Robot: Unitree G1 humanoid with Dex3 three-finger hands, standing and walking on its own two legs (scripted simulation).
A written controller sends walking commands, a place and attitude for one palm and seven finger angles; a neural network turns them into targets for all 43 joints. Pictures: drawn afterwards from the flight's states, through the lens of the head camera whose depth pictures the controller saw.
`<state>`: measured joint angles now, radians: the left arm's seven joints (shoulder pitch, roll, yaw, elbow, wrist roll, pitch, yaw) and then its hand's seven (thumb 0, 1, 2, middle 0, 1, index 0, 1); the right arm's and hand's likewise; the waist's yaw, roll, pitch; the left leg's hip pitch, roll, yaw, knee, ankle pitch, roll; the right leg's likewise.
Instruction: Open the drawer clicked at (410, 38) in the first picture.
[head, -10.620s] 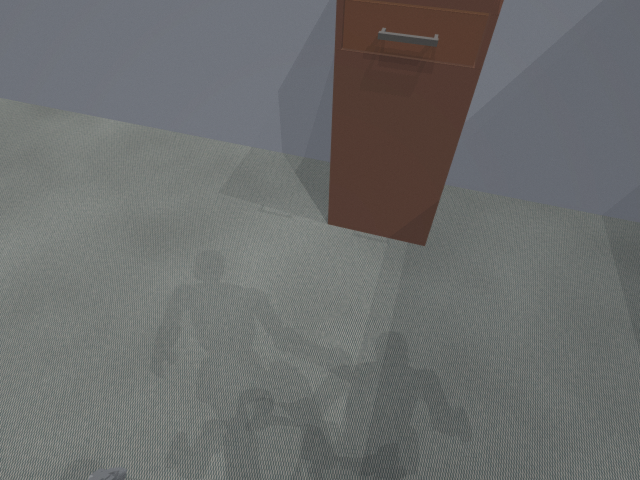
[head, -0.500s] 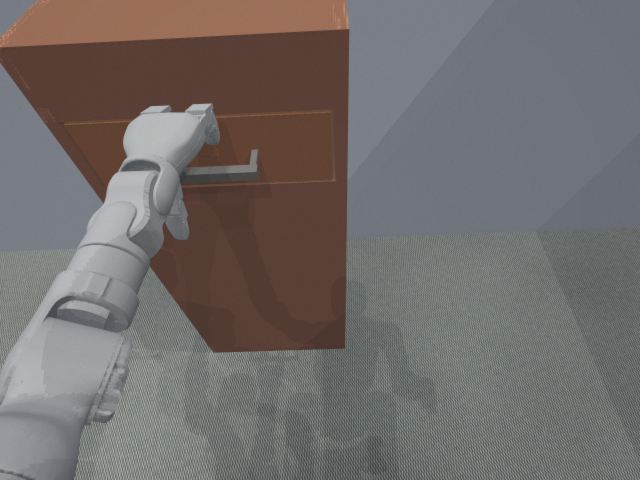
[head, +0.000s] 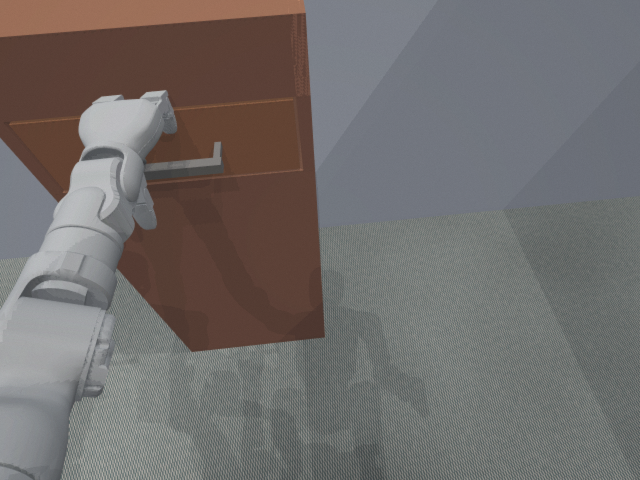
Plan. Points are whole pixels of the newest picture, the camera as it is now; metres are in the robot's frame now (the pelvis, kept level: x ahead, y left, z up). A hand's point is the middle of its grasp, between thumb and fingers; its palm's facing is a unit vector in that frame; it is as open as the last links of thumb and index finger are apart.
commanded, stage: move the hooked fingers above the handle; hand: left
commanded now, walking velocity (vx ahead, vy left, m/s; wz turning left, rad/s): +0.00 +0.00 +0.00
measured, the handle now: (167, 161) +0.55 +0.21 +0.07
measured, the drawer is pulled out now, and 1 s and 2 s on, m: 0.00 0.00 0.00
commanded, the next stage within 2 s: lower the fingers behind the handle in 1.24 s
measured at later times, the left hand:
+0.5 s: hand (150, 155) +0.50 +0.20 +0.13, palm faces -0.01 +0.00 -1.00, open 13.5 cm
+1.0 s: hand (151, 154) +0.50 +0.20 +0.13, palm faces +0.00 +0.02 -1.00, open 13.5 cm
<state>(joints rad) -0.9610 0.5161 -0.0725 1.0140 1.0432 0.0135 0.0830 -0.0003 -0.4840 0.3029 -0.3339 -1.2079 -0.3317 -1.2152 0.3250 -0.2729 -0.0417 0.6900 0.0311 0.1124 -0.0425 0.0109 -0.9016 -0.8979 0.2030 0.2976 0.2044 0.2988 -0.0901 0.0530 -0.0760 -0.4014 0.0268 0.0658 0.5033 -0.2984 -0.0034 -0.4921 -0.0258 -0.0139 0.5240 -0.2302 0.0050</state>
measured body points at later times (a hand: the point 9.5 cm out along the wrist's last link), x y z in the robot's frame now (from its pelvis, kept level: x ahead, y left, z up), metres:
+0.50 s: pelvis -0.01 +0.01 +0.00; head +0.06 -0.01 +0.44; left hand +0.50 +0.20 +0.18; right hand +0.03 -0.26 -0.14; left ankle -0.04 +0.12 -0.73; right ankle +0.01 -0.12 -0.73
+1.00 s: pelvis -0.03 +0.00 -0.01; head +0.05 -0.01 +0.43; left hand +0.50 +0.20 +0.18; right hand -0.03 -0.28 -0.14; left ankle -0.04 +0.12 -0.73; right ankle +0.01 -0.12 -0.73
